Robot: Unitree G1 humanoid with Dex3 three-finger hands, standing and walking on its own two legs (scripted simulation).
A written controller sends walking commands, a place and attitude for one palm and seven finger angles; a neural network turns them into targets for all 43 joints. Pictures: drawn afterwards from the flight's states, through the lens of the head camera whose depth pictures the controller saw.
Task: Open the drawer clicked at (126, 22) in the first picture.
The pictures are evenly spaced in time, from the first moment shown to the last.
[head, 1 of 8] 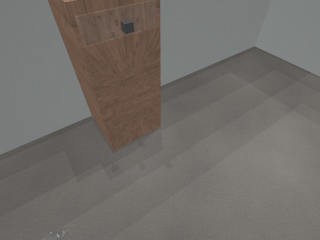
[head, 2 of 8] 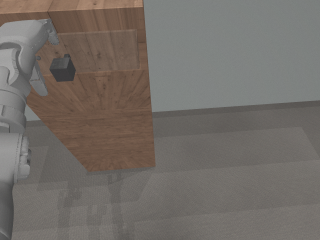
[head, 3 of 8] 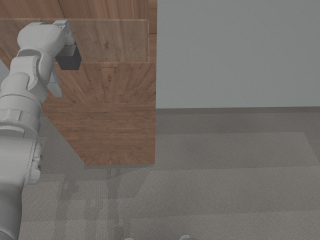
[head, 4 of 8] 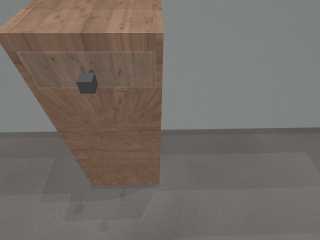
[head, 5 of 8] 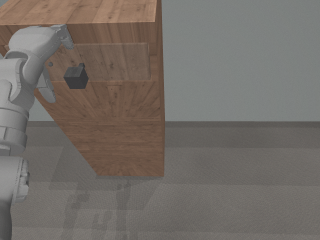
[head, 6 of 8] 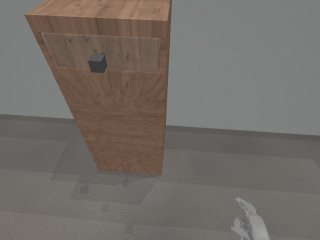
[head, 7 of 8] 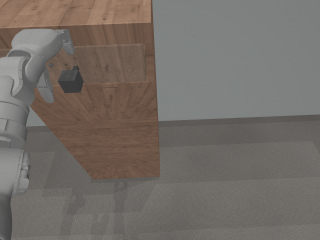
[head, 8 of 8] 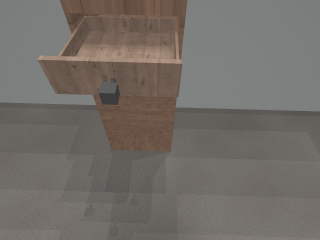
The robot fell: no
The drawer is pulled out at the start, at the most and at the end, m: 0.00 0.30 0.29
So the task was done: yes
